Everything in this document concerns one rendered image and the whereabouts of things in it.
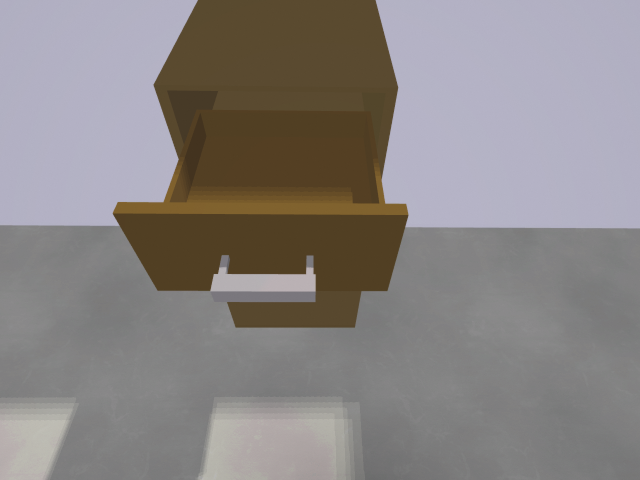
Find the cabinet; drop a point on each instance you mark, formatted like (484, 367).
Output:
(285, 55)

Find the handle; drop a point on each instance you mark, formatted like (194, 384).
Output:
(263, 287)

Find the drawer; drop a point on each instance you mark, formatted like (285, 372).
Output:
(268, 188)

